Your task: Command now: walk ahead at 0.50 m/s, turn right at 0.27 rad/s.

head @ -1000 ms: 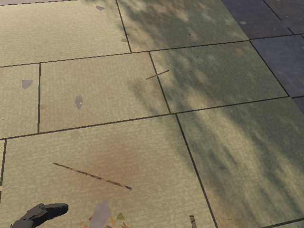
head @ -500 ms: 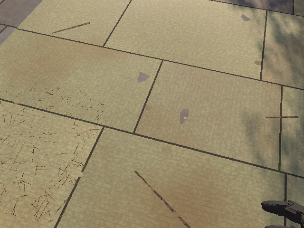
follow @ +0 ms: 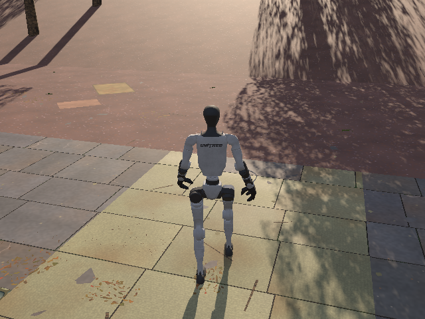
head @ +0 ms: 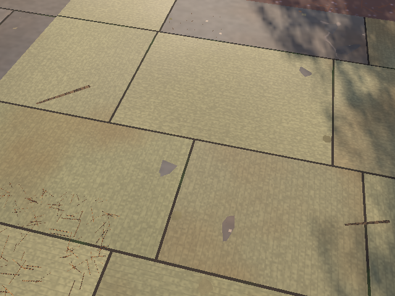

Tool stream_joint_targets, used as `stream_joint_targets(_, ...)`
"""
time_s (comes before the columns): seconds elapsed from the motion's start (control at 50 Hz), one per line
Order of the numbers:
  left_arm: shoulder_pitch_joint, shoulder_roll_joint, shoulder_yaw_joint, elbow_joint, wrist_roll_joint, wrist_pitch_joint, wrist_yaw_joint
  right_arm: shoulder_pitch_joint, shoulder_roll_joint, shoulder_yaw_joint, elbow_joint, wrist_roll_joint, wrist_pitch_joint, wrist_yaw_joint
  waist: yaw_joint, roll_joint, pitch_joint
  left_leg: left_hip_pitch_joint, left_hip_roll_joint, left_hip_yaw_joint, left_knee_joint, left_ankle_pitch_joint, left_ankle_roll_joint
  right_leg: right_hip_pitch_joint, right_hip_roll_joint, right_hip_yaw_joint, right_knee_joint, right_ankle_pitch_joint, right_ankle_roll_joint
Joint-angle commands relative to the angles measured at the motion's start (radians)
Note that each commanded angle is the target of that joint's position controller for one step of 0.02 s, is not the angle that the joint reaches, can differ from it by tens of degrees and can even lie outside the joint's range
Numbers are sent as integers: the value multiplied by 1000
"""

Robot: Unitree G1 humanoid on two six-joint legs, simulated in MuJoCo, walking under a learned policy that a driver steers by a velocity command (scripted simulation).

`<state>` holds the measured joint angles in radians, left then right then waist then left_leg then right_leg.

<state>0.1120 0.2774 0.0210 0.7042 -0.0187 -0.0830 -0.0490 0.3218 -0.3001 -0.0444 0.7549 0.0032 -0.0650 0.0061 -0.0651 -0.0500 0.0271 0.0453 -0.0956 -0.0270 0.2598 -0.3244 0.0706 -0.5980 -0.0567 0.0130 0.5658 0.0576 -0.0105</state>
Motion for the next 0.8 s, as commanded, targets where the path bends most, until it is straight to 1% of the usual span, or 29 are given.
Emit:
stream_joint_targets(0.02,-116,99,26,-112,-2,-21,-19,38,-175,-51,-15,3,7,-12,-9,112,34,80,338,-71,32,612,109,-62,22,-6,-29,-131,-54)
stream_joint_targets(0.04,-62,118,36,-103,1,-17,-18,23,-185,-54,-20,0,12,-16,23,129,-13,82,326,-48,102,805,93,31,57,-38,-25,-168,-72)
stream_joint_targets(0.06,49,149,55,-76,5,-14,-13,2,-189,-53,-27,-2,21,-21,88,124,-91,62,295,-7,251,982,70,191,102,-76,-42,-157,-98)
stream_joint_targets(0.08,189,197,79,-48,5,-11,-3,-3,-175,-45,-41,-7,24,-31,158,99,-183,-60,257,35,459,961,33,431,85,-26,-46,-94,-137)
stream_joint_targets(0.1,305,311,109,-46,11,-6,6,88,-106,-19,-82,-25,4,-29,146,-89,-329,-435,143,77,845,548,-43,832,-163,380,-28,-99,-291)
stream_joint_targets(0.12,336,256,97,-34,-8,-4,5,96,-65,0,-75,-26,-21,-17,146,-202,-419,-690,-7,-30,1064,-203,-84,1008,-280,783,-204,-253,-393)
stream_joint_targets(0.14,311,195,77,-39,-9,1,9,13,-147,-17,-97,11,-46,1,177,-106,-322,-802,64,-118,1115,-175,-66,963,-258,717,-247,-383,-339)
stream_joint_targets(0.16,255,179,73,-53,0,5,14,-73,-149,-15,-126,29,-61,8,169,-29,-202,-823,109,-98,1074,-103,-54,829,-223,591,-262,-366,-304)
stream_joint_targets(0.18,203,168,68,-62,6,8,15,-117,-140,-13,-138,12,-68,7,136,52,-98,-810,141,-80,979,-53,-54,677,-185,501,-286,-266,-286)
stream_joint_targets(0.2,168,149,61,-72,13,6,19,-117,-145,-21,-139,-10,-65,1,102,52,-68,-751,171,-80,898,-11,-61,583,-153,441,-304,-163,-275)
stream_joint_targets(0.24,136,148,60,-85,15,9,26,-79,-126,-20,-135,-22,-51,-2,61,6,-52,-683,179,-68,824,13,-91,484,-112,388,-337,-42,-284)
stream_joint_targets(0.26,127,157,63,-84,15,9,31,-71,-115,-18,-132,-24,-42,-5,50,-4,-38,-668,174,-50,790,15,-112,437,-105,350,-335,91,-288)
stream_joint_targets(0.3,129,188,73,-72,15,13,45,-103,-94,-11,-142,-29,-31,-16,48,2,-22,-632,145,-19,668,74,-150,358,-68,259,-310,338,-274)
stream_joint_targets(0.32,134,198,78,-63,10,19,52,-132,-80,-5,-147,-32,-30,-18,56,-3,-29,-594,125,-9,589,146,-158,328,-34,214,-287,382,-246)
stream_joint_targets(0.36,167,201,82,-44,-2,40,66,-194,-60,1,-154,-27,-31,-15,88,-23,-68,-511,74,1,443,306,-160,308,13,187,-248,360,-190)
stream_joint_targets(0.42,212,197,84,-22,-10,69,82,-274,-68,-3,-174,-11,-30,-5,116,-45,-89,-473,33,-28,300,388,-149,357,5,264,-197,216,-151)
stream_joint_targets(0.46,203,186,84,-24,-5,80,89,-272,-99,-17,-174,-11,-33,-1,101,-59,-94,-461,36,-71,238,354,-128,422,-15,346,-137,157,-136)
stream_joint_targets(0.5,154,170,82,-45,-1,86,94,-207,-121,-30,-156,-17,-43,-2,56,-75,-106,-403,60,-82,170,367,-93,460,-8,393,-36,131,-109)
stream_joint_targets(0.52,141,143,74,-60,2,86,90,-156,-136,-36,-148,-28,-49,-8,30,-47,-153,-275,114,-93,113,494,-56,437,41,370,76,78,-76)
stream_joint_targets(0.54,167,87,54,-82,20,82,86,-93,-186,-43,-152,-45,-46,-19,24,105,-268,-33,313,-251,168,834,17,308,120,276,320,-268,-29)
stream_joint_targets(0.56,382,59,42,-68,6,79,77,-86,-191,-42,-149,-56,-24,-20,115,344,-389,206,557,-558,207,1015,222,78,232,212,551,-834,20)
stream_joint_targets(0.58,412,171,63,-33,0,89,74,-110,-145,-42,-156,-18,-3,-18,105,258,-379,133,569,-616,169,713,235,26,130,187,666,-760,51)
stream_joint_targets(0.6,292,224,84,-39,-9,108,79,-145,-91,-28,-176,-13,9,-24,65,168,-258,33,479,-473,141,540,185,-7,101,151,714,-672,79)
stream_joint_targets(0.62,236,219,88,-49,-10,128,88,-189,-74,-19,-177,-20,24,-26,70,119,-194,-70,418,-379,109,408,146,-8,78,123,707,-606,93)
stream_joint_targets(0.64,211,213,90,-63,-5,144,95,-228,-73,-16,-178,-21,34,-27,77,134,-129,-170,384,-318,75,333,140,2,58,111,696,-568,103)
stream_joint_targets(0.66,214,182,84,-70,-5,153,93,-248,-94,-21,-171,-29,39,-30,90,169,-88,-264,343,-242,39,312,136,50,52,79,671,-532,108)
stream_joint_targets(0.68,222,154,79,-73,-3,155,93,-251,-97,-24,-165,-35,40,-32,93,191,-74,-301,316,-182,17,314,137,80,53,53,631,-509,109)
stream_joint_targets(0.72,210,117,67,-82,6,146,93,-231,-93,-26,-144,-33,40,-33,82,192,-99,-283,318,-144,16,393,166,112,50,37,543,-506,106)
stream_joint_targets(0.8,162,94,50,-95,18,136,80,-243,-121,-37,-121,-16,48,-26,66,181,-145,-263,351,-113,24,417,192,216,26,24,331,-462,82)
